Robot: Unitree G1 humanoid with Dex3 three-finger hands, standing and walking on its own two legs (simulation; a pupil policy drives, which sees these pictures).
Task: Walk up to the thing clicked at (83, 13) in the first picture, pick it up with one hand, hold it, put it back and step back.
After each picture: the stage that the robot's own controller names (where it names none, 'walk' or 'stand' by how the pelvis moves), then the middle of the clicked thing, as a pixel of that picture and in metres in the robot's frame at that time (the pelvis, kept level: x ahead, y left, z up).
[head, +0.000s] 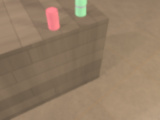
stand; out of the picture +0.97 +0.01 +0.03
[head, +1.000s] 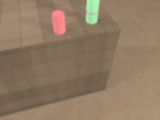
rise first; (93, 2) +0.88 -0.02 +0.06
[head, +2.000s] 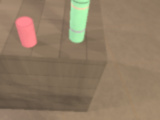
rise first; (78, 16) +0.62 +0.07 +0.07
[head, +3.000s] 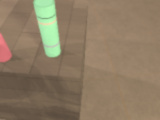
stand; (49, 30) +0.55 +0.16 +0.07
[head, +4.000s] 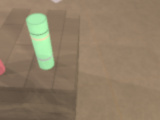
stand; (42, 44) +0.52 +0.17 +0.03
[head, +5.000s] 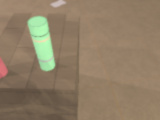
stand; (43, 46) +0.53 +0.18 +0.03
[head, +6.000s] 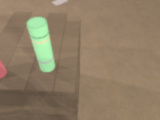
stand; (42, 47) +0.52 +0.18 +0.03
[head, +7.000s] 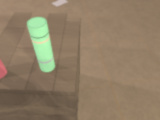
stand; (43, 47) +0.52 +0.18 +0.03
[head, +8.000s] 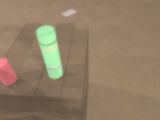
rise first; (51, 54) +0.51 +0.17 +0.03
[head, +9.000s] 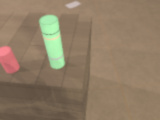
go down; (53, 44) +0.54 +0.16 +0.04
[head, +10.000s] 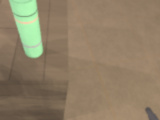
go down; (29, 28) +0.52 +0.15 +0.07
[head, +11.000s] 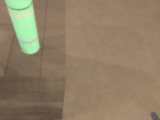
go down; (24, 23) +0.53 +0.16 +0.09
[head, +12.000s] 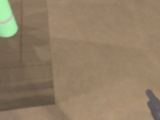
close in; out of the picture +0.56 +0.17 +0.13
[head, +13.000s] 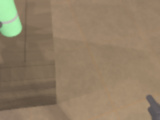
close; out of the picture +0.56 +0.16 +0.13
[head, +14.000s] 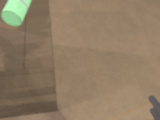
lift; out of the picture +0.70 +0.12 +0.04
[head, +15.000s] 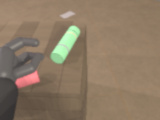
lift; (66, 43) +0.68 +0.10 -0.02
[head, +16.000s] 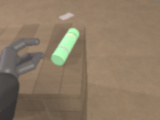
crouch; (66, 45) +0.69 +0.10 -0.03
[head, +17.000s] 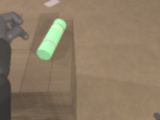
crouch; (52, 38) +0.69 +0.11 -0.04
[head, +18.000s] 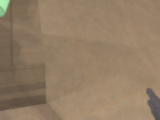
lower; out of the picture +0.71 +0.14 +0.04
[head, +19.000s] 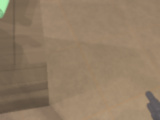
lower; out of the picture +0.71 +0.15 +0.05
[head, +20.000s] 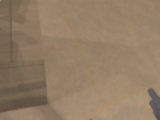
lower; out of the picture +0.72 +0.16 +0.05
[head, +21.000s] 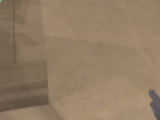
lower; out of the picture +0.72 +0.17 +0.05
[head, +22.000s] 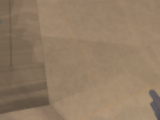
loosen; out of the picture +0.72 +0.19 +0.04
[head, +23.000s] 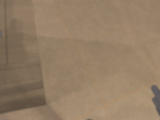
withdraw; out of the picture +0.75 +0.23 +0.05
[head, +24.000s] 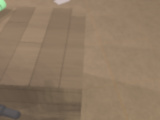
sink last; out of the picture +0.86 +0.57 -0.01
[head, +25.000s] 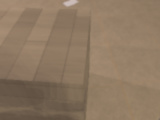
stand; out of the picture +1.05 +0.96 -0.01
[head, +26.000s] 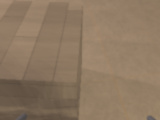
stand; out of the picture +1.16 +1.30 -0.64
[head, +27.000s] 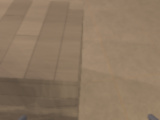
stand; out of the picture +1.21 +1.36 -0.68
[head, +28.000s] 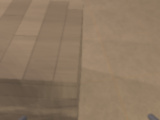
stand; out of the picture +1.25 +1.41 -0.68
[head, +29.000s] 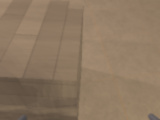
stand; out of the picture +1.31 +1.47 -0.68
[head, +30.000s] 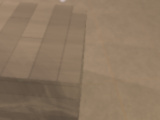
stand; out of the picture +1.37 +1.51 -0.71
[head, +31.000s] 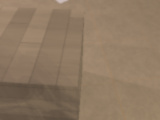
walk; out of the picture +1.41 +1.56 -0.74
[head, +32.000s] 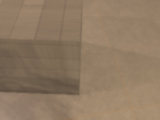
walk; out of the picture +1.59 +1.64 -0.72
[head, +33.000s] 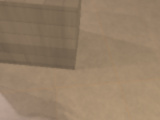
walk; out of the picture +2.07 +1.59 -0.73
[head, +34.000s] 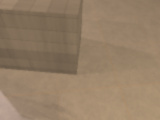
stand; out of the picture +2.12 +1.71 -0.74
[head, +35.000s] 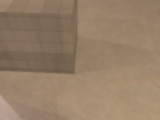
stand; out of the picture +2.13 +1.81 -0.75
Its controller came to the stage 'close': yes
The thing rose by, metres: 0.00
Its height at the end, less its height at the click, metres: -0.78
